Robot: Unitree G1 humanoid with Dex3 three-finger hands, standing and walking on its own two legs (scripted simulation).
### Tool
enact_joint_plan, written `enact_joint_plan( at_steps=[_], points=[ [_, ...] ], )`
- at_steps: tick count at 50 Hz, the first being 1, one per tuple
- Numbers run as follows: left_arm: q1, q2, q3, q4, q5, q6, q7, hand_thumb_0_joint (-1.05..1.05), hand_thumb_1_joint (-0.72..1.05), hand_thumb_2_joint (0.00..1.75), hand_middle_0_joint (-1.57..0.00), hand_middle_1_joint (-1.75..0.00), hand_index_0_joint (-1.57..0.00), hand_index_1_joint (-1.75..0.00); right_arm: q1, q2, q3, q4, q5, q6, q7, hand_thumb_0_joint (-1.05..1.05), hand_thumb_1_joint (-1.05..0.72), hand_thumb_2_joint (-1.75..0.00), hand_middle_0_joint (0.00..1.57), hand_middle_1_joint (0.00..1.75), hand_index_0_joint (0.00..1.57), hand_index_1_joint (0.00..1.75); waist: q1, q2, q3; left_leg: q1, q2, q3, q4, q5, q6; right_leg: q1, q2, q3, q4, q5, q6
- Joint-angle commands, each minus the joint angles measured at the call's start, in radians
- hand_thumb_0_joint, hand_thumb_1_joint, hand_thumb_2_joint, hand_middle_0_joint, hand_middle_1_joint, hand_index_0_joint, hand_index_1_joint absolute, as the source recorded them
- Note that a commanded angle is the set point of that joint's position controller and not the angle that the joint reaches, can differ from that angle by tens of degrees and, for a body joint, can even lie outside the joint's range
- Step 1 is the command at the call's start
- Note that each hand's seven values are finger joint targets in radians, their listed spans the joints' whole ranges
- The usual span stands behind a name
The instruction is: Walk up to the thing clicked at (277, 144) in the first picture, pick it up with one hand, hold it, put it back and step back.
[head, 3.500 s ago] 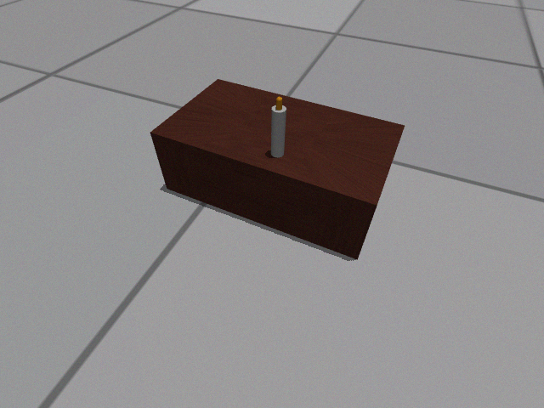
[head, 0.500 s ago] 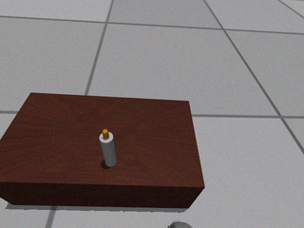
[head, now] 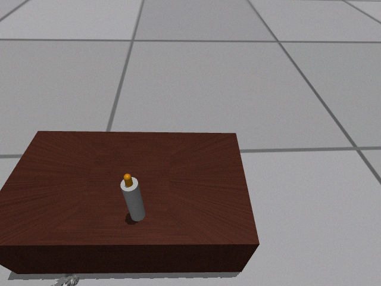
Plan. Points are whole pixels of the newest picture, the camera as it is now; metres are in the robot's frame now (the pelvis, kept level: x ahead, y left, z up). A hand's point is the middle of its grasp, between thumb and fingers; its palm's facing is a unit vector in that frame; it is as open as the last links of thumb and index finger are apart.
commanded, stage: walk up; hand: left
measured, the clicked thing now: (133, 197) +0.49 +0.21 -0.27
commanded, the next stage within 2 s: stand in 1.14 s
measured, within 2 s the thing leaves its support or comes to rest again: neither
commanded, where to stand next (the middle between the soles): +0.07 -0.02 m, yaw +3 degrees
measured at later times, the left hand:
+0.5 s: hand out of the picture +0.09 +0.25 -0.14, palm faces +0.02 -0.95 -0.32, open 7.4 cm
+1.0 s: hand out of the picture +0.11 +0.25 -0.13, palm faces +0.02 -0.95 -0.32, open 7.4 cm
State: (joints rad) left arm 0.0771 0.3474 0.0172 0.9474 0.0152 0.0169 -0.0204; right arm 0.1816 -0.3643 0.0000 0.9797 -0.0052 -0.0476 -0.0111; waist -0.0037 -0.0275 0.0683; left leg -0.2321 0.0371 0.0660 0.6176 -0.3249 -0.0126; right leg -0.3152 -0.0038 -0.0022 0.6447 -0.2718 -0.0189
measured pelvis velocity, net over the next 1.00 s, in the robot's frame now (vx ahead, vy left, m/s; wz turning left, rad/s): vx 0.02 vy -0.01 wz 0.02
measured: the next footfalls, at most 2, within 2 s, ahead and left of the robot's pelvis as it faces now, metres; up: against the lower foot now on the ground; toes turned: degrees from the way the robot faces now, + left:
none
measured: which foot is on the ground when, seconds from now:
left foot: down 0.00-1.00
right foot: down 0.00-1.00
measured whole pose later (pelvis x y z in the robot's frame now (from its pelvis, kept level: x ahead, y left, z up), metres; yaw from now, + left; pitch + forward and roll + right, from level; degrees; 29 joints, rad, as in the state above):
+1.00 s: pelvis +0.02 -0.01 +0.02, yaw +1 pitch -2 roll +0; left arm 0.08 0.34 0.04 1.11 0.02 0.02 -0.03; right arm 0.12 -0.36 0.00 1.12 -0.01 -0.03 -0.01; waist 0.00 -0.01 0.05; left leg -0.10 0.04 0.05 0.35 -0.21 -0.03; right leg -0.17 0.01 -0.02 0.37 -0.16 -0.02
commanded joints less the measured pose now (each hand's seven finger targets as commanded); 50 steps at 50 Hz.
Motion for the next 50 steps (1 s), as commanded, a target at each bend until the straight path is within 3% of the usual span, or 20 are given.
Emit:
enact_joint_plan(
  at_steps=[1,3,13,16,23,35,50],
  points=[
    [-0.022,0.225,0.068,-0.018,0.000,-0.021,-0.003,0.00,0.90,0.90,-0.20,-0.30,-0.20,-0.30,-0.046,-0.234,-0.056,-0.034,-0.011,-0.024,-0.014,0.00,-0.90,-0.90,0.20,0.30,0.20,0.30,0.021,0.040,0.002,-0.126,0.102,-0.141,-0.219,-0.089,0.066,0.070,-0.109,0.172,-0.215,-0.061,-0.072],
    [-0.051,0.225,0.064,-0.013,-0.002,-0.021,-0.007,0.00,0.90,0.90,-0.20,-0.30,-0.20,-0.30,-0.052,-0.230,-0.053,-0.015,-0.014,-0.022,-0.010,0.00,-0.90,-0.90,0.20,0.30,0.20,0.30,0.009,0.058,0.023,-0.063,0.071,-0.117,-0.222,-0.101,0.053,-0.004,-0.120,0.197,-0.286,-0.184,-0.071],
    [-0.058,0.220,0.054,0.050,-0.001,-0.025,-0.008,0.00,0.90,0.90,-0.20,-0.30,-0.20,-0.30,-0.044,-0.235,-0.048,0.040,-0.009,-0.022,-0.010,0.00,-0.90,-0.90,0.20,0.30,0.20,0.30,0.005,-0.005,-0.109,0.071,0.092,-0.114,-0.260,0.097,0.049,0.115,-0.117,0.146,-0.324,0.024,-0.039],
    [-0.051,0.217,0.055,0.061,-0.004,-0.025,-0.005,0.00,0.90,0.90,-0.20,-0.30,-0.20,-0.30,-0.045,-0.236,-0.047,0.050,-0.008,-0.021,-0.012,0.00,-0.90,-0.90,0.20,0.30,0.20,0.30,0.003,-0.009,-0.129,0.090,0.096,-0.105,-0.262,0.167,0.046,0.142,-0.119,0.136,-0.317,0.115,-0.038],
    [-0.039,0.208,0.057,0.088,-0.010,-0.018,0.000,0.00,0.90,0.90,-0.20,-0.30,-0.20,-0.30,-0.060,-0.236,-0.046,0.069,-0.004,-0.020,-0.020,0.00,-0.90,-0.90,0.20,0.30,0.20,0.30,0.007,0.017,-0.130,0.096,0.120,-0.118,-0.283,0.267,0.046,0.182,-0.112,0.103,-0.293,0.225,-0.030],
    [-0.062,0.206,0.059,0.104,-0.005,-0.015,0.001,0.00,0.90,0.90,-0.20,-0.30,-0.20,-0.30,-0.096,-0.221,-0.047,0.084,-0.008,-0.012,-0.020,0.00,-0.90,-0.90,0.20,0.30,0.20,0.30,0.003,0.022,-0.079,0.076,0.109,-0.115,-0.321,0.211,0.037,0.184,-0.111,0.103,-0.337,0.178,-0.017],
    [-0.048,0.201,0.066,0.099,0.000,-0.015,0.003,0.00,0.90,0.90,-0.20,-0.30,-0.20,-0.30,-0.101,-0.218,-0.052,0.076,-0.010,-0.009,-0.021,0.00,-0.90,-0.90,0.20,0.30,0.20,0.30,0.006,0.022,-0.112,0.120,0.110,-0.103,-0.315,0.254,0.039,0.198,-0.109,0.090,-0.330,0.228,-0.018]
  ],
)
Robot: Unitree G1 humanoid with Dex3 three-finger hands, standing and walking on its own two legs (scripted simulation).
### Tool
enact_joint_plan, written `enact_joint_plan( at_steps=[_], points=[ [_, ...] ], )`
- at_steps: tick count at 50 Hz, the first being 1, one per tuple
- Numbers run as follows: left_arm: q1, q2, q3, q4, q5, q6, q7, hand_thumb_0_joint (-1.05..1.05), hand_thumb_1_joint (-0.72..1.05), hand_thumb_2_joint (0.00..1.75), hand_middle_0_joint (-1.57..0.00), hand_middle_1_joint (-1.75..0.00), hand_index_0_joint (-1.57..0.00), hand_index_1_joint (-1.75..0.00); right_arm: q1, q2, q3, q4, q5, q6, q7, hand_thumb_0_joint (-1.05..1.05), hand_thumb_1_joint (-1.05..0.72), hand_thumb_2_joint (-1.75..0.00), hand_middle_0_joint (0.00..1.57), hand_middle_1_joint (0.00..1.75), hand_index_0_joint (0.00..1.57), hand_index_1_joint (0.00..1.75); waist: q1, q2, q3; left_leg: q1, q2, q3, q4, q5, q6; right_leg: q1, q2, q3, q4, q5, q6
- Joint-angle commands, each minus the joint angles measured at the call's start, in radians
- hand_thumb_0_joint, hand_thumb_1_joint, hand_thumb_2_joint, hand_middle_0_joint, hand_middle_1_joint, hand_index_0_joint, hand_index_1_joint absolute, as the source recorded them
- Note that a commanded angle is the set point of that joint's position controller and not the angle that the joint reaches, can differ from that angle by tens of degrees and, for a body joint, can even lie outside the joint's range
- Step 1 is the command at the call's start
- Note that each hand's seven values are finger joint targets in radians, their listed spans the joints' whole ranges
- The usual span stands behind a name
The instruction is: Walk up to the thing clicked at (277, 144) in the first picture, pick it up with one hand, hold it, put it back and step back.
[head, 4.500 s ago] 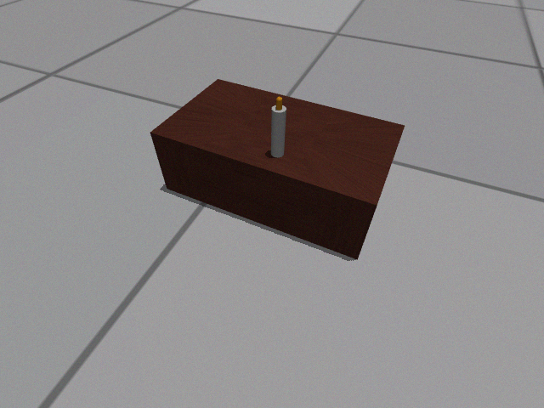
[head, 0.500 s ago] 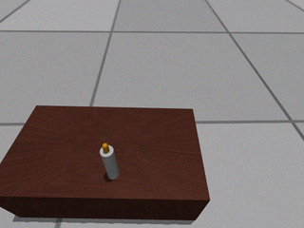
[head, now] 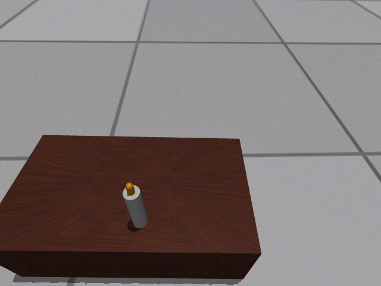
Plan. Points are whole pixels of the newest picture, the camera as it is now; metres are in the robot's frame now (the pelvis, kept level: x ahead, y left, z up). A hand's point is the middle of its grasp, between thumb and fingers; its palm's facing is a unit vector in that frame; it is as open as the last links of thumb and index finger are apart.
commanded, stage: walk up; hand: left
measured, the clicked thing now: (135, 204) +0.47 +0.20 -0.29
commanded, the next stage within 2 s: stand in 0.14 s
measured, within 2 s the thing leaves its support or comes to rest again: neither
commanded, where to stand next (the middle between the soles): +0.04 -0.01 m, yaw +2 degrees
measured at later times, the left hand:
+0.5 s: hand out of the picture +0.08 +0.25 -0.15, palm faces -0.01 -0.93 -0.35, open 7.4 cm
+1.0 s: hand out of the picture +0.07 +0.25 -0.15, palm faces -0.02 -0.94 -0.35, open 7.4 cm
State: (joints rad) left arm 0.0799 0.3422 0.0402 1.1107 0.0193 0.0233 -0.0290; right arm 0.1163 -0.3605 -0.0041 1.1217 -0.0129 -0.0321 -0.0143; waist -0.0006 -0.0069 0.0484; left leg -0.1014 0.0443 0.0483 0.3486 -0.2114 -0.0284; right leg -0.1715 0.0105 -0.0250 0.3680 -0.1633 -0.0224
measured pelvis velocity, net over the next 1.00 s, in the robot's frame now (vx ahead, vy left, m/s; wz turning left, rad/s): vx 0.00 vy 0.00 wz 0.01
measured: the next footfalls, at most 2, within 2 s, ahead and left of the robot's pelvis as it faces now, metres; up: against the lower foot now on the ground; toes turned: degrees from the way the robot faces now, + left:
none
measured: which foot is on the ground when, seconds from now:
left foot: down 0.00-1.00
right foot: down 0.00-1.00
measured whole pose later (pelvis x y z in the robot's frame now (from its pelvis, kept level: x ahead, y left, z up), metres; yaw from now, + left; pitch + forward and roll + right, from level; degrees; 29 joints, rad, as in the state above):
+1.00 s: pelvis +0.00 +0.00 +0.00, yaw +1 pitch -2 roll +0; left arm 0.11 0.35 -0.01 1.15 0.01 -0.01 -0.01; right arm 0.12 -0.35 0.01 1.15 -0.01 0.00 0.01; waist 0.00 0.01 0.04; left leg -0.08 0.04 0.04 0.30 -0.18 -0.03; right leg -0.15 0.01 -0.03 0.32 -0.14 -0.02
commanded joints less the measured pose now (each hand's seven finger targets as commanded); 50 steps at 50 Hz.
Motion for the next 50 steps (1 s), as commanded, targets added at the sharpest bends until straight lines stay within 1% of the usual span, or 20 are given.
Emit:
enact_joint_plan(
  at_steps=[1,4,5,6,7,8,11,14,15,23,25,27,35,38,43,44,45,47,48,50],
  points=[
    [-0.061,0.207,0.042,-0.069,-0.005,-0.023,0.012,0.00,0.90,0.90,-0.20,-0.30,-0.20,-0.30,-0.024,-0.218,-0.046,-0.064,-0.004,-0.024,-0.018,0.00,-0.90,-0.90,0.20,0.30,0.20,0.30,-0.003,-0.009,-0.092,-0.025,0.105,-0.084,-0.047,0.132,0.054,0.068,-0.129,0.123,-0.061,0.123,-0.014],
    [-0.059,0.207,0.044,-0.070,-0.006,-0.021,0.012,0.00,0.90,0.90,-0.20,-0.30,-0.20,-0.30,-0.028,-0.218,-0.045,-0.063,-0.003,-0.023,-0.018,0.00,-0.90,-0.90,0.20,0.30,0.20,0.30,0.001,-0.001,-0.068,-0.034,0.097,-0.084,-0.054,0.106,0.052,0.051,-0.126,0.127,-0.064,0.087,-0.015],
    [-0.062,0.211,0.045,-0.070,-0.005,-0.021,0.011,0.00,0.90,0.90,-0.20,-0.30,-0.20,-0.30,-0.019,-0.221,-0.046,-0.060,-0.003,-0.023,-0.019,0.00,-0.90,-0.90,0.20,0.30,0.20,0.30,-0.003,0.001,-0.075,-0.037,0.100,-0.087,-0.056,0.103,0.053,0.064,-0.128,0.127,-0.060,0.085,-0.017],
    [-0.049,0.203,0.044,-0.069,-0.006,-0.021,0.011,0.00,0.90,0.90,-0.20,-0.30,-0.20,-0.30,-0.029,-0.221,-0.044,-0.062,-0.004,-0.024,-0.017,0.00,-0.90,-0.90,0.20,0.30,0.20,0.30,0.004,0.004,-0.073,-0.032,0.102,-0.089,-0.055,0.100,0.055,0.054,-0.125,0.124,-0.063,0.085,-0.016],
    [-0.056,0.189,0.020,-0.057,-0.015,-0.036,0.018,0.00,0.90,0.90,-0.20,-0.30,-0.20,-0.30,-0.066,-0.199,-0.035,-0.058,0.000,-0.012,-0.007,0.00,-0.90,-0.90,0.20,0.30,0.20,0.30,0.006,0.055,-0.073,-0.029,0.100,-0.093,-0.071,0.101,0.039,0.061,-0.142,0.134,-0.087,0.091,-0.014],
    [-0.056,0.201,0.022,-0.053,-0.016,-0.043,0.020,0.00,0.90,0.90,-0.20,-0.30,-0.20,-0.30,-0.063,-0.191,-0.033,-0.059,0.001,-0.007,-0.004,0.00,-0.90,-0.90,0.20,0.30,0.20,0.30,0.001,0.031,-0.071,-0.019,0.098,-0.095,-0.074,0.090,0.037,0.060,-0.142,0.140,-0.099,0.078,-0.011],
    [-0.062,0.217,0.019,-0.043,-0.014,-0.053,0.027,0.00,0.90,0.90,-0.20,-0.30,-0.20,-0.30,-0.044,-0.196,-0.030,-0.050,0.001,-0.001,0.002,0.00,-0.90,-0.90,0.20,0.30,0.20,0.30,-0.006,0.013,-0.081,-0.008,0.100,-0.097,-0.081,0.100,0.038,0.073,-0.146,0.136,-0.095,0.122,-0.007],
    [-0.054,0.215,0.010,-0.033,-0.016,-0.056,0.030,0.00,0.90,0.90,-0.20,-0.30,-0.20,-0.30,-0.039,-0.199,-0.029,-0.041,0.001,-0.001,0.005,0.00,-0.90,-0.90,0.20,0.30,0.20,0.30,-0.007,-0.003,-0.088,0.020,0.105,-0.099,-0.087,0.125,0.039,0.070,-0.145,0.127,-0.095,0.144,-0.004],
    [-0.058,0.216,0.010,-0.034,-0.015,-0.056,0.032,0.00,0.90,0.90,-0.20,-0.30,-0.20,-0.30,-0.040,-0.204,-0.031,-0.042,0.000,-0.002,0.005,0.00,-0.90,-0.90,0.20,0.30,0.20,0.30,-0.009,-0.005,-0.100,0.028,0.107,-0.098,-0.086,0.138,0.037,0.074,-0.147,0.124,-0.092,0.168,-0.005],
    [-0.050,0.215,0.000,-0.022,-0.016,-0.057,0.034,0.00,0.90,0.90,-0.20,-0.30,-0.20,-0.30,-0.044,-0.195,-0.028,-0.030,0.000,0.001,0.010,0.00,-0.90,-0.90,0.20,0.30,0.20,0.30,-0.001,-0.010,-0.057,0.009,0.103,-0.102,-0.108,0.071,0.037,0.044,-0.139,0.122,-0.112,0.062,0.000],
    [-0.051,0.223,0.000,-0.025,-0.015,-0.058,0.035,0.00,0.90,0.90,-0.20,-0.30,-0.20,-0.30,-0.044,-0.193,-0.029,-0.033,-0.001,0.000,0.011,0.00,-0.90,-0.90,0.20,0.30,0.20,0.30,-0.004,-0.013,-0.066,0.016,0.103,-0.101,-0.112,0.088,0.035,0.044,-0.139,0.120,-0.109,0.076,0.000],
    [-0.049,0.215,-0.003,-0.024,-0.017,-0.059,0.035,0.00,0.90,0.90,-0.20,-0.30,-0.20,-0.30,-0.044,-0.199,-0.029,-0.031,-0.001,-0.001,0.011,0.00,-0.90,-0.90,0.20,0.30,0.20,0.30,-0.002,0.001,-0.063,0.010,0.104,-0.102,-0.108,0.083,0.038,0.049,-0.141,0.122,-0.110,0.092,-0.002],
    [-0.045,0.223,-0.006,-0.024,-0.013,-0.062,0.037,0.00,0.90,0.90,-0.20,-0.30,-0.20,-0.30,-0.042,-0.193,-0.029,-0.031,-0.001,0.001,0.011,0.00,-0.90,-0.90,0.20,0.30,0.20,0.30,-0.003,0.001,-0.076,0.006,0.104,-0.103,-0.109,0.091,0.039,0.060,-0.143,0.117,-0.106,0.098,0.000],
    [-0.040,0.228,-0.007,-0.021,-0.013,-0.062,0.037,0.00,0.90,0.90,-0.20,-0.30,-0.20,-0.30,-0.035,-0.193,-0.029,-0.027,-0.001,0.003,0.012,0.00,-0.90,-0.90,0.20,0.30,0.20,0.30,-0.003,-0.010,-0.056,0.005,0.100,-0.101,-0.103,0.071,0.039,0.038,-0.141,0.125,-0.120,0.052,0.003],
    [-0.037,0.226,-0.008,-0.026,-0.015,-0.060,0.037,0.00,0.90,0.90,-0.20,-0.30,-0.20,-0.30,-0.026,-0.198,-0.029,-0.025,-0.003,0.004,0.012,0.00,-0.90,-0.90,0.20,0.30,0.20,0.30,-0.001,0.010,-0.053,-0.011,0.100,-0.102,-0.105,0.059,0.040,0.044,-0.143,0.127,-0.119,0.038,-0.001],
    [-0.033,0.225,-0.009,-0.025,-0.012,-0.059,0.037,0.00,0.90,0.90,-0.20,-0.30,-0.20,-0.30,-0.034,-0.201,-0.032,-0.030,-0.003,0.004,0.013,0.00,-0.90,-0.90,0.20,0.30,0.20,0.30,-0.003,0.012,-0.064,0.000,0.102,-0.101,-0.101,0.069,0.039,0.049,-0.143,0.121,-0.113,0.053,-0.004],
    [-0.031,0.229,-0.008,-0.024,-0.013,-0.060,0.037,0.00,0.90,0.90,-0.20,-0.30,-0.20,-0.30,-0.031,-0.197,-0.030,-0.027,-0.001,0.004,0.012,0.00,-0.90,-0.90,0.20,0.30,0.20,0.30,0.000,0.008,-0.056,-0.007,0.100,-0.106,-0.104,0.069,0.038,0.045,-0.140,0.121,-0.115,0.041,-0.001],
    [-0.038,0.231,-0.005,-0.024,-0.013,-0.059,0.037,0.00,0.90,0.90,-0.20,-0.30,-0.20,-0.30,-0.028,-0.195,-0.028,-0.032,-0.002,0.004,0.011,0.00,-0.90,-0.90,0.20,0.30,0.20,0.30,-0.005,0.012,-0.066,-0.008,0.102,-0.104,-0.105,0.070,0.039,0.058,-0.145,0.126,-0.107,0.082,-0.006],
    [-0.031,0.227,-0.007,-0.023,-0.015,-0.059,0.035,0.00,0.90,0.90,-0.20,-0.30,-0.20,-0.30,-0.025,-0.195,-0.025,-0.027,-0.001,0.003,0.012,0.00,-0.90,-0.90,0.20,0.30,0.20,0.30,0.000,0.023,-0.054,-0.015,0.101,-0.106,-0.111,0.069,0.039,0.057,-0.144,0.124,-0.106,0.083,-0.005],
    [-0.026,0.229,-0.007,-0.022,-0.015,-0.060,0.035,0.00,0.90,0.90,-0.20,-0.30,-0.20,-0.30,-0.030,-0.200,-0.028,-0.030,0.000,0.001,0.011,0.00,-0.90,-0.90,0.20,0.30,0.20,0.30,0.001,0.014,-0.069,0.002,0.103,-0.108,-0.109,0.090,0.038,0.063,-0.142,0.119,-0.102,0.093,-0.003]
  ],
)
